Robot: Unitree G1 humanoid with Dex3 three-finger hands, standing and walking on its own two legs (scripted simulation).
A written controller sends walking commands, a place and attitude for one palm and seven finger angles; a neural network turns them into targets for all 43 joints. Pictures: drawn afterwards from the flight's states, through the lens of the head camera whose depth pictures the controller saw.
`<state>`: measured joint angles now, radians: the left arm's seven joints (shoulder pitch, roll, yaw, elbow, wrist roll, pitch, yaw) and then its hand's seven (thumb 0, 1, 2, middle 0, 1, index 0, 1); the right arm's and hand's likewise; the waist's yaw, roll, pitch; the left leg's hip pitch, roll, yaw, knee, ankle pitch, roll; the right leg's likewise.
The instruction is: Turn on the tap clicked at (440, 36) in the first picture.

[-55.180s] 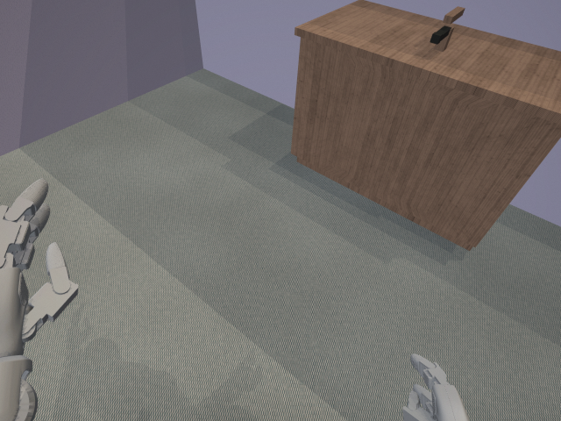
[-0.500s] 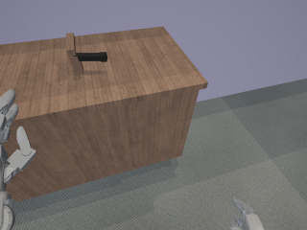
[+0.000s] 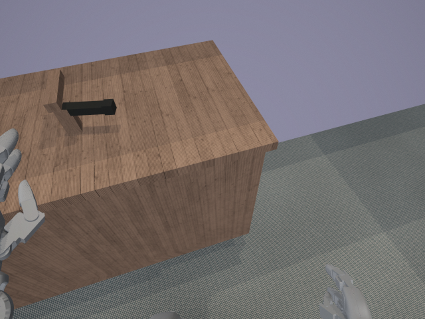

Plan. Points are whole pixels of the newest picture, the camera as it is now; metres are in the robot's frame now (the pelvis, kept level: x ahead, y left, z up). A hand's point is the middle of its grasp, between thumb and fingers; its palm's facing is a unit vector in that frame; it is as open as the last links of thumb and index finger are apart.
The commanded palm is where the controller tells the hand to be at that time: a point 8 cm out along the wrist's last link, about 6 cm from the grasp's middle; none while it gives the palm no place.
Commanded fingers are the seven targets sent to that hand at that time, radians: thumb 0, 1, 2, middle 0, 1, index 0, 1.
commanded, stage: come to a stop and stand still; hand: left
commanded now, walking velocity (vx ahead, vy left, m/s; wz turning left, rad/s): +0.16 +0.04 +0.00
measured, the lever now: (109, 107) +0.57 +0.29 +0.06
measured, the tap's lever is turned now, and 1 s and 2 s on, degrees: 75 75 75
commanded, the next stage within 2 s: none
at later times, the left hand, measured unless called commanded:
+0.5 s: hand (88, 165) +0.31 +0.21 +0.16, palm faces +0.38 -0.77 -0.52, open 7.4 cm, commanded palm +0.24 +0.24 +0.18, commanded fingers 0.00 0.90 0.90 -0.20 -0.30 -0.20 -0.30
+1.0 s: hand (97, 189) +0.28 +0.20 +0.13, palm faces +0.23 -0.91 -0.35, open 7.5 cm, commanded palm +0.22 +0.26 +0.18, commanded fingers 0.00 0.90 0.90 -0.20 -0.30 -0.20 -0.30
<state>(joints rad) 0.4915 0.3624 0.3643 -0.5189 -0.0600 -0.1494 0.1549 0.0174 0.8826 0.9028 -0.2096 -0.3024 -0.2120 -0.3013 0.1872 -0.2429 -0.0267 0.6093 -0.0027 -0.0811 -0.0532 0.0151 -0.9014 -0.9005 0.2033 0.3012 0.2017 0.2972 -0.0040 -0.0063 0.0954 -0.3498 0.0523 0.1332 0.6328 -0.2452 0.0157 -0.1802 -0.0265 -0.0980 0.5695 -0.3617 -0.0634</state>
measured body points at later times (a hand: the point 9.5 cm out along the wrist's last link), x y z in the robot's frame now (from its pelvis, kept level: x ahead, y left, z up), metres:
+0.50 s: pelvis +0.08 -0.04 +0.01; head +0.13 -0.07 +0.45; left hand +0.28 +0.25 +0.19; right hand +0.27 -0.27 -0.10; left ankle +0.09 +0.09 -0.72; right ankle +0.03 -0.08 -0.73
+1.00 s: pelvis +0.04 +0.00 -0.01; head +0.06 -0.01 +0.44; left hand +0.27 +0.25 +0.15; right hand +0.20 -0.25 -0.08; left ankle +0.12 +0.09 -0.73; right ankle +0.03 -0.08 -0.73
